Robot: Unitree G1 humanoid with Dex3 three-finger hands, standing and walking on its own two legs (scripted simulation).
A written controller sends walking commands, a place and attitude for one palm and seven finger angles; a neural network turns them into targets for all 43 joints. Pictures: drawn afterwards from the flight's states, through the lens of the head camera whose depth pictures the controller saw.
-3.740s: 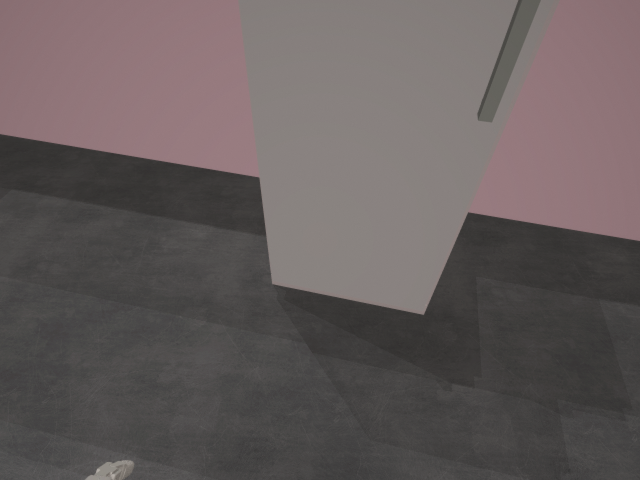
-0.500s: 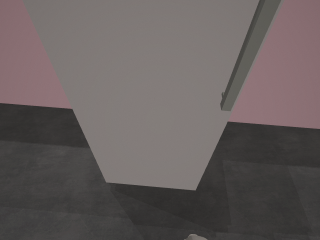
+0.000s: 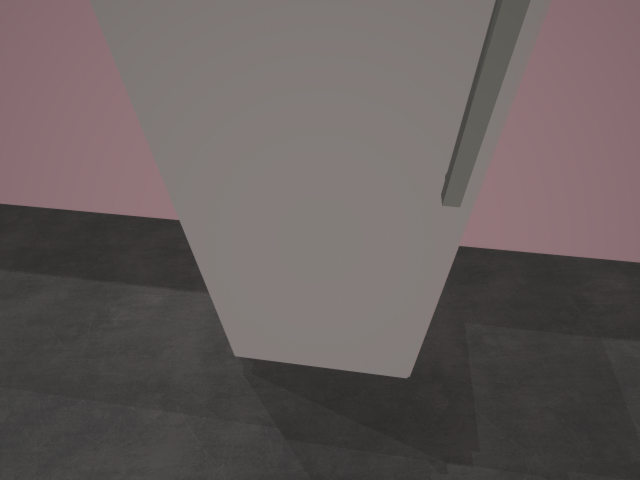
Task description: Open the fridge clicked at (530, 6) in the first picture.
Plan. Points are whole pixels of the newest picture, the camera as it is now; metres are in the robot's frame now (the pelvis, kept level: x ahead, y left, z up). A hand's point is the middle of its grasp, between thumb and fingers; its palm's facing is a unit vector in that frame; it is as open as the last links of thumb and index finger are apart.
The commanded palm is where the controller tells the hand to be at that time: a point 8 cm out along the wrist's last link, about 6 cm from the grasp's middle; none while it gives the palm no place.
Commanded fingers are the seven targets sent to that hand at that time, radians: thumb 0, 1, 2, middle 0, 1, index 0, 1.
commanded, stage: come to a stop and stand still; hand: right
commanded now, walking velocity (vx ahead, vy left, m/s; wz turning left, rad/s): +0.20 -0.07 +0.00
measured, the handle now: (482, 79) +0.51 -0.16 +0.26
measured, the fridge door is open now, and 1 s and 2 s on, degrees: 0 0 0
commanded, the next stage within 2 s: look again from close up in 1.10 s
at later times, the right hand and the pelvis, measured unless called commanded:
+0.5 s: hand out of the picture -0.12 -0.15 -0.16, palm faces +0.16 +0.98 -0.14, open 7.4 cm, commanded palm none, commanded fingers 0.00 -0.90 -0.90 0.20 0.30 0.20 0.30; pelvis -0.03 -0.01 +0.00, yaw -2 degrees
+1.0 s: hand out of the picture +0.05 -0.21 -0.17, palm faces +0.05 +0.97 -0.22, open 7.3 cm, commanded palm none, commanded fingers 0.00 -0.90 -0.90 0.20 0.30 0.20 0.30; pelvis +0.02 -0.03 +0.01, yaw -1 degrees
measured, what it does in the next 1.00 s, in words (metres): steps on the spot: left foot, then right foot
